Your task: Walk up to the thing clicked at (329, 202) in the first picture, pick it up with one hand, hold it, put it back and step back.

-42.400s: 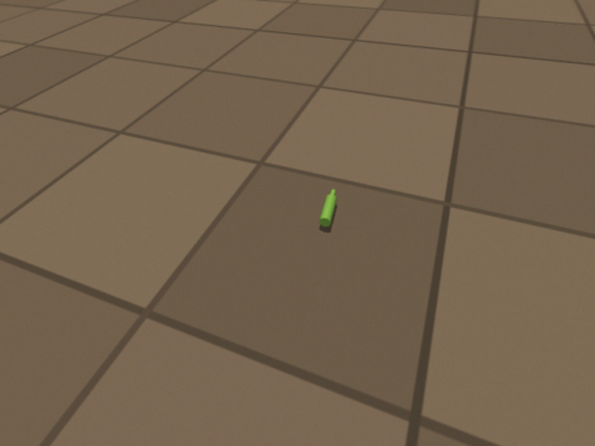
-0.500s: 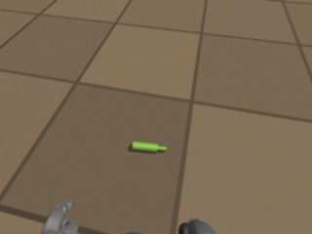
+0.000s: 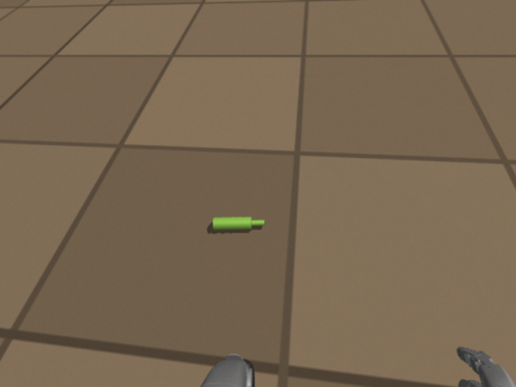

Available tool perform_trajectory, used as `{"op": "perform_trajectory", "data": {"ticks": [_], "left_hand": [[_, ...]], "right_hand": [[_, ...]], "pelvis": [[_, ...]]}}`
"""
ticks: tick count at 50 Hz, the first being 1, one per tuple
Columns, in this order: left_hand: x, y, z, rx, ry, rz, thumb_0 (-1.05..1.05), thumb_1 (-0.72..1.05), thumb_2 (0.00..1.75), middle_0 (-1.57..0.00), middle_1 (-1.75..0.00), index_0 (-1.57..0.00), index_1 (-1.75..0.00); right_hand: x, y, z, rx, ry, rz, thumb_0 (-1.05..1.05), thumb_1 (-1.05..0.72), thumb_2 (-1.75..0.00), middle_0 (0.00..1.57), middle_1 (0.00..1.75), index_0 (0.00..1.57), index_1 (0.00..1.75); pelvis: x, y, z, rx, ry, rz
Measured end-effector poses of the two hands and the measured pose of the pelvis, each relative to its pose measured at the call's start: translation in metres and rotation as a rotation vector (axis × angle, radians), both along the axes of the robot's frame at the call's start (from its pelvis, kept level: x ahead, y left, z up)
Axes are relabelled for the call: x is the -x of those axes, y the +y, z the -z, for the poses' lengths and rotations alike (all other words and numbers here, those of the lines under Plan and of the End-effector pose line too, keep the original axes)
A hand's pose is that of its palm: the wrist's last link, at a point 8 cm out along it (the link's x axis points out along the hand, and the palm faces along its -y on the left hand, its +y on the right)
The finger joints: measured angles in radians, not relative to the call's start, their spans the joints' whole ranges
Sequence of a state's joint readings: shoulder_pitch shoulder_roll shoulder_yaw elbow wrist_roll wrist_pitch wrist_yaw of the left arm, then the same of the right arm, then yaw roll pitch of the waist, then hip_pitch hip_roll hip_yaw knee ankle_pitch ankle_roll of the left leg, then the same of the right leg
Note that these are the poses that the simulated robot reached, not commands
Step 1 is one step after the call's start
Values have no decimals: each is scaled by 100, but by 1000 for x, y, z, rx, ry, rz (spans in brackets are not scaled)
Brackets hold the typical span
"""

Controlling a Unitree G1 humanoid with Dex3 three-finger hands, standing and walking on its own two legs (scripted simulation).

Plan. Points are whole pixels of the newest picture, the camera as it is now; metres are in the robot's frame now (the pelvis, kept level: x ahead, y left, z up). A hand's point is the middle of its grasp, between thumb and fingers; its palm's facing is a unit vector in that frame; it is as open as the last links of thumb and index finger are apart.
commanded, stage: step back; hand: left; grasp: from above
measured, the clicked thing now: (239, 223) +0.85 +0.20 -0.72
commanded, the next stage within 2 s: stand in 1.60 s
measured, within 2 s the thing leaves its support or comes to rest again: neither
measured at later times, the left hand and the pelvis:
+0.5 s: hand out of the picture -0.05 +0.24 -0.13, palm faces +0.11 -0.94 -0.32, open 7.4 cm; pelvis -0.16 -0.02 +0.01, yaw +7 degrees
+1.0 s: hand out of the picture -0.22 +0.24 -0.13, palm faces +0.09 -0.91 -0.41, open 7.4 cm; pelvis -0.23 -0.04 +0.01, yaw +4 degrees
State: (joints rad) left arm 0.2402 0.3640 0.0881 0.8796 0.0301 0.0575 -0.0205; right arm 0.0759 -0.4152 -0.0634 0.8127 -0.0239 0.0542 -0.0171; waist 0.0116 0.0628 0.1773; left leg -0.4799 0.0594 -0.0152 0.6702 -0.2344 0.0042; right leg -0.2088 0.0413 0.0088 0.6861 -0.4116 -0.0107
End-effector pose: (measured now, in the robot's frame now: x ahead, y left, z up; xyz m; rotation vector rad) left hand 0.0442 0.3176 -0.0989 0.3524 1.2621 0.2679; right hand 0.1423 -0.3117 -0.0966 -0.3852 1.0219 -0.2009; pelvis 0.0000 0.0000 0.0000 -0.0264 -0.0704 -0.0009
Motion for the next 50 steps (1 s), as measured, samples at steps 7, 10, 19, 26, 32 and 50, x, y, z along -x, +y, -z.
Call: {"op": "perform_trajectory", "data": {"ticks": [7, 10, 19, 26, 32, 50], "left_hand": [[47, -17, -29, -30, -24, -30, 1, 90, 90, -21, -30, -21, -30], [45, -17, -32, -47, -80, -14, 1, 90, 90, -21, -30, -21, -30], [60, -14, -3, 3, -235, -7, 1, 90, 90, -21, -30, -20, -30], [119, -32, -1, 78, -186, -44, 1, 90, 90, -21, -30, -20, -30], [189, -41, 7, 55, -88, -21, 1, 90, 90, -21, -30, -20, -30], [271, -36, -7, -10, -28, -85, 1, 90, 90, -21, -30, -21, -30]], "right_hand": [[90, -17, 3, -20, 135, 35, 1, -90, -90, 21, 30, 20, 30], [127, -21, 7, -9, 199, 30, 1, -90, -90, 21, 30, 20, 30], [195, -5, 8, 32, 256, -32, 1, -90, -90, 21, 30, 20, 30], [211, -10, -21, 64, 165, -67, 1, -90, -90, 21, 30, 21, 30], [209, -28, -28, 55, 29, -80, 1, -90, -90, 21, 30, 21, 30], [298, -32, 10, -44, 205, -20, 1, -90, -90, 21, 30, 20, 30]], "pelvis": [[36, -13, -19, -72, 31, -18], [55, -16, -18, -63, 42, -43], [128, -17, -1, -76, 16, -113], [169, -23, -16, -4, 37, -107], [204, -39, -12, -22, 47, -46], [230, -41, -11, -58, 21, -72]]}}
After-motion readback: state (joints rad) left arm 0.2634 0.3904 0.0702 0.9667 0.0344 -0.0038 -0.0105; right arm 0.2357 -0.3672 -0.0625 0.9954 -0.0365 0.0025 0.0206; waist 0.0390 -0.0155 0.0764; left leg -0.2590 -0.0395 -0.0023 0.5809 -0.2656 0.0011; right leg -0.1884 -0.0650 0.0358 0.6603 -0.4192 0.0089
